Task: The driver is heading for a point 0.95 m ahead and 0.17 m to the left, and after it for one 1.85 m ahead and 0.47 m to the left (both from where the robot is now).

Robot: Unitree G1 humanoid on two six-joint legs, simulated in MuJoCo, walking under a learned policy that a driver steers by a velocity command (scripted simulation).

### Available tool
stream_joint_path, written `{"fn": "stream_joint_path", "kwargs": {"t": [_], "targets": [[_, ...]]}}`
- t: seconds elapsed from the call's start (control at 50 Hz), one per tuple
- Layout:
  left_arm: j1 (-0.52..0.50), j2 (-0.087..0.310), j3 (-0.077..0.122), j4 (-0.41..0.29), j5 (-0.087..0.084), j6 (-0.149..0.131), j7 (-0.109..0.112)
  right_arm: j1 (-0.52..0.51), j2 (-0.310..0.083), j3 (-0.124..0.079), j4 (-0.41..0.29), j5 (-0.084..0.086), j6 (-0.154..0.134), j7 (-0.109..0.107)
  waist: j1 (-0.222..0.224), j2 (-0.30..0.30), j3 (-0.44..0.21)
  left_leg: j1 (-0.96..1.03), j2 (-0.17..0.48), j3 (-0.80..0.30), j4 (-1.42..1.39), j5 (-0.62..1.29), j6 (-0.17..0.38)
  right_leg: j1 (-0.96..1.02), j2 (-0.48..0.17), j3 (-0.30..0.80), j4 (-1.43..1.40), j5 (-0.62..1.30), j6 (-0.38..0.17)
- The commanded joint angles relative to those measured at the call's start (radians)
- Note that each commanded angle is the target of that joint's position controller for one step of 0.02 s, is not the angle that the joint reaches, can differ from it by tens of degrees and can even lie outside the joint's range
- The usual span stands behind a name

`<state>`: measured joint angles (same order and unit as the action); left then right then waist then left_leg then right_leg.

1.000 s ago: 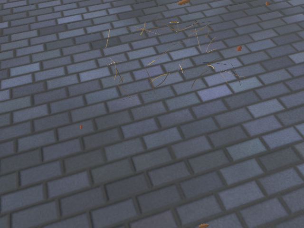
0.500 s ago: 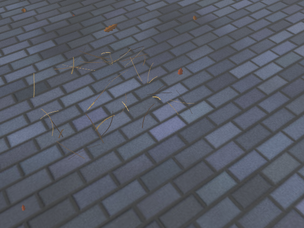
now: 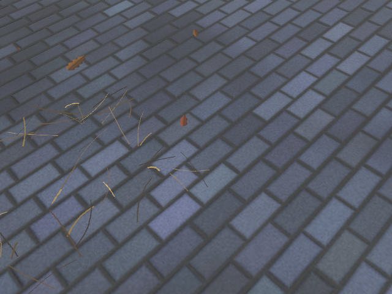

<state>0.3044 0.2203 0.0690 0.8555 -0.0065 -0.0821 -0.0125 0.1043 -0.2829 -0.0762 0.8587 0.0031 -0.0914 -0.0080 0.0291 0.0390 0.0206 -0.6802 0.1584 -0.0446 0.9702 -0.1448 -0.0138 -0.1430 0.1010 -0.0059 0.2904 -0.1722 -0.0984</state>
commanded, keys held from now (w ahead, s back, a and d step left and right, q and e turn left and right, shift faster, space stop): w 0.70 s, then w+q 0.30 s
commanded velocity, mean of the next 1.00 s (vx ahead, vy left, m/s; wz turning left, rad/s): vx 0.50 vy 0.00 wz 0.03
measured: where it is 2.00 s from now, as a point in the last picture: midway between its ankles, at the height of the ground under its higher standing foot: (172, 153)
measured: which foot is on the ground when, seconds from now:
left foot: up 0.00-0.26, down 0.28-0.82, up 0.84-1.00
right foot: down 0.00-0.30, up 0.32-0.80, down 0.82-1.00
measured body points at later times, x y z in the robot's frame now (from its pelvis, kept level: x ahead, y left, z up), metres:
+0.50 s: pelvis +0.30 +0.08 +0.00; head +0.32 +0.09 +0.45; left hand +0.41 +0.35 -0.13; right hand +0.35 -0.19 -0.13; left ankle +0.32 +0.16 -0.75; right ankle +0.32 -0.09 -0.67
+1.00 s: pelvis +0.58 +0.02 -0.01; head +0.61 +0.01 +0.44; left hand +0.67 +0.29 -0.12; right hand +0.66 -0.26 -0.14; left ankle +0.52 +0.16 -0.66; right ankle +0.62 -0.08 -0.75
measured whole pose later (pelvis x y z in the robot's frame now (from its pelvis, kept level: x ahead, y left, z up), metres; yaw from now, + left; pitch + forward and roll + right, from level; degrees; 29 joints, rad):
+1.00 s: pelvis +0.58 +0.02 -0.01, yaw +6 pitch +1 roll -1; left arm 0.20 0.24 0.06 0.84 0.01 -0.11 -0.01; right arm 0.28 -0.29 -0.07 0.92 0.04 -0.06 0.00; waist 0.00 0.05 0.02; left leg -0.49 0.07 -0.05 1.16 -0.34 0.04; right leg -0.27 0.01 -0.12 0.41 -0.16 -0.04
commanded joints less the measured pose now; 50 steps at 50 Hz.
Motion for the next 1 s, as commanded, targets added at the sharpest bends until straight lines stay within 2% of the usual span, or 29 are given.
{"fn": "stream_joint_path", "kwargs": {"t": [0.02,0.08,0.16,0.22,0.24,0.26,0.28,0.3,0.32,0.34,0.36,0.38,0.4,0.44,0.48,0.54,0.6,0.72,0.76,0.8,0.82,0.84,0.86,0.88,0.9,0.92,0.94,0.96,1.0], "targets": [[0.020,0.159,0.034,-0.043,-0.002,-0.012,0.018,-0.041,-0.044,-0.007,-0.052,-0.002,-0.005,0.003,-0.001,-0.086,-0.013,-0.013,-0.018,0.020,-0.179,0.182,-0.011,0.024,-0.247,0.132,-0.119,0.354,-0.130],[0.057,0.165,0.033,-0.022,-0.005,-0.010,0.021,-0.132,-0.027,0.004,-0.073,0.007,-0.014,0.016,0.036,-0.103,0.022,0.013,-0.055,0.044,-0.345,0.292,0.003,0.044,-0.246,0.115,-0.132,0.246,-0.110],[0.110,0.168,0.035,0.016,-0.008,-0.001,0.024,-0.207,-0.037,0.011,-0.106,0.014,-0.026,0.040,0.057,-0.114,0.061,-0.031,-0.079,0.042,-0.440,0.244,0.039,0.172,-0.310,0.142,-0.087,0.254,-0.110],[0.090,0.189,0.042,0.024,-0.010,0.011,0.033,-0.160,-0.069,0.003,-0.108,0.014,-0.036,0.054,0.010,-0.135,0.033,0.046,-0.106,0.050,-0.477,0.134,0.083,0.246,-0.343,0.147,-0.012,0.429,-0.079],[0.071,0.202,0.044,0.020,-0.008,0.014,0.033,-0.102,-0.092,-0.007,-0.095,0.013,-0.036,0.053,-0.024,-0.152,-0.010,0.145,-0.138,0.075,-0.473,0.095,0.100,0.250,-0.333,0.137,0.054,0.598,-0.067],[0.049,0.203,0.041,0.017,-0.007,0.019,0.032,0.024,-0.124,-0.024,-0.059,0.011,-0.035,0.048,-0.094,-0.145,-0.088,0.323,-0.174,0.106,-0.489,0.107,0.127,0.226,-0.292,0.104,0.199,0.743,-0.047],[0.042,0.178,0.028,0.004,0.001,0.021,0.031,0.200,-0.168,-0.040,-0.017,-0.001,-0.033,0.041,-0.167,-0.109,-0.216,0.613,-0.095,0.028,-0.446,0.145,0.175,0.080,-0.242,0.071,0.433,0.631,-0.016],[0.186,0.069,-0.002,0.002,0.002,0.007,0.021,0.337,-0.255,-0.064,0.009,-0.017,-0.028,0.037,-0.134,0.120,-0.386,1.031,0.168,-0.408,-0.470,0.008,0.336,-0.324,-0.087,0.025,0.854,0.200,0.062],[0.179,0.077,-0.009,0.017,-0.011,-0.015,0.014,0.364,-0.189,-0.043,0.026,-0.002,-0.023,0.043,-0.147,0.227,-0.455,1.114,0.236,-0.712,-0.643,-0.127,0.372,-0.499,-0.017,0.138,1.022,-0.391,0.065],[0.088,0.164,0.012,-0.008,-0.034,-0.028,0.010,0.284,-0.136,-0.026,0.018,0.014,-0.022,0.042,-0.147,0.153,-0.293,1.003,0.204,-0.597,-0.666,-0.237,0.312,-0.607,-0.086,0.162,1.098,-0.360,0.049],[0.004,0.176,0.011,-0.035,-0.039,-0.033,0.011,0.193,-0.107,-0.015,-0.007,0.011,-0.018,0.038,-0.124,0.063,-0.176,0.835,0.170,-0.458,-0.691,-0.212,0.273,-0.613,-0.145,0.119,1.062,-0.265,0.038],[-0.040,0.170,0.014,-0.043,-0.023,-0.032,0.017,0.125,-0.087,-0.007,-0.016,0.000,-0.017,0.040,-0.090,0.000,-0.088,0.668,0.135,-0.361,-0.727,-0.126,0.259,-0.578,-0.187,0.094,0.987,-0.191,0.040],[-0.027,0.163,0.022,-0.040,-0.011,-0.021,0.023,0.092,-0.065,0.003,-0.021,-0.013,-0.022,0.042,-0.052,0.011,-0.056,0.566,0.102,-0.296,-0.759,-0.059,0.247,-0.514,-0.222,0.098,0.927,-0.144,0.039],[0.026,0.121,0.018,-0.025,-0.009,0.000,0.027,0.087,-0.066,0.004,-0.010,-0.012,-0.028,0.045,-0.018,0.045,-0.048,0.478,0.072,-0.217,-0.807,0.026,0.256,-0.441,-0.244,0.090,0.864,-0.115,0.051],[-0.002,0.111,0.017,-0.035,-0.004,0.010,0.031,0.109,-0.091,-0.001,0.006,-0.009,-0.032,0.038,-0.014,0.037,-0.027,0.462,0.059,-0.150,-0.837,0.107,0.263,-0.475,-0.254,0.073,0.788,-0.054,0.072],[-0.102,0.106,0.016,-0.065,0.005,0.008,0.030,0.156,-0.117,-0.007,0.024,-0.003,-0.024,0.020,-0.038,0.012,-0.010,0.509,0.047,-0.088,-0.851,0.194,0.250,-0.548,-0.257,0.061,0.616,0.114,0.098],[-0.201,0.081,0.007,-0.089,0.001,-0.002,0.021,0.197,-0.123,-0.006,0.038,0.006,-0.015,0.011,-0.071,0.017,0.006,0.530,0.011,-0.022,-0.854,0.200,0.215,-0.515,-0.227,0.029,0.421,0.261,0.098],[-0.376,0.082,-0.004,-0.154,-0.012,-0.017,-0.011,0.306,-0.133,-0.009,0.088,0.016,0.011,0.007,-0.128,0.020,0.058,0.699,0.075,-0.048,-0.786,0.206,0.211,-0.540,-0.181,0.011,0.239,0.222,0.079],[-0.365,0.105,0.002,-0.164,-0.013,-0.028,-0.021,0.303,-0.145,-0.014,0.093,0.020,0.023,0.001,-0.097,0.034,0.050,0.742,0.101,-0.083,-0.730,0.271,0.199,-0.498,-0.166,0.021,0.197,0.146,0.060],[-0.234,0.152,0.024,-0.133,-0.009,-0.037,-0.019,0.255,-0.165,-0.019,0.079,0.023,0.030,-0.002,-0.009,0.053,-0.026,0.721,0.076,-0.078,-0.594,0.488,0.173,-0.279,-0.119,-0.012,0.152,0.114,0.031],[-0.069,0.206,0.049,-0.086,-0.002,-0.040,-0.010,0.241,-0.141,-0.010,0.069,0.018,0.030,-0.001,0.065,0.035,-0.142,0.631,0.017,-0.042,-0.411,0.517,0.143,-0.018,-0.134,-0.003,0.172,0.152,-0.003],[0.121,0.287,0.069,-0.060,0.016,-0.037,0.004,0.237,-0.081,0.013,0.036,-0.006,0.025,0.001,0.127,-0.086,-0.313,0.409,-0.065,0.010,-0.086,0.213,0.099,0.306,-0.344,0.216,0.213,0.172,-0.069],[0.142,0.320,0.073,-0.037,0.015,-0.028,-0.002,0.381,0.029,0.041,0.036,0.015,0.005,0.007,0.048,-0.361,-0.440,0.050,-0.208,-0.001,0.212,-0.433,0.055,0.586,-0.549,0.641,0.105,-0.002,-0.203],[0.125,0.210,0.046,-0.052,0.010,-0.026,0.000,0.316,-0.098,0.013,0.050,0.039,-0.005,0.008,0.088,-0.237,-0.372,-0.041,-0.151,-0.100,0.320,-0.436,0.061,0.520,-0.514,0.636,0.053,-0.116,-0.164],[0.052,0.171,0.032,-0.061,0.006,-0.027,0.005,0.230,-0.135,-0.001,0.021,0.050,-0.008,0.008,0.080,-0.192,-0.228,-0.089,-0.110,-0.078,0.331,-0.342,0.067,0.387,-0.485,0.478,0.028,-0.085,-0.118],[-0.017,0.153,0.023,-0.066,0.008,-0.029,0.004,0.191,-0.119,-0.001,0.015,0.044,-0.005,0.002,0.048,-0.118,-0.154,-0.052,-0.067,-0.060,0.300,-0.257,0.061,0.247,-0.449,0.375,-0.009,-0.013,-0.099],[-0.067,0.122,0.016,-0.065,0.011,-0.031,0.001,0.175,-0.106,-0.008,0.016,0.031,0.006,-0.001,0.022,-0.097,-0.086,-0.019,-0.043,-0.060,0.253,-0.200,0.060,0.137,-0.408,0.283,-0.055,0.026,-0.082],[-0.093,0.122,0.015,-0.060,0.020,-0.035,0.001,0.209,-0.082,-0.010,0.016,0.033,0.019,0.001,-0.015,-0.150,-0.072,0.041,-0.018,-0.065,0.234,-0.162,0.055,0.063,-0.401,0.227,-0.089,0.050,-0.085],[-0.116,0.116,0.018,-0.048,0.017,-0.043,0.001,0.217,-0.047,-0.009,0.009,0.037,0.044,0.004,-0.039,-0.142,-0.035,0.060,-0.004,-0.057,0.202,-0.136,0.044,-0.004,-0.384,0.131,-0.138,0.105,-0.091]]}}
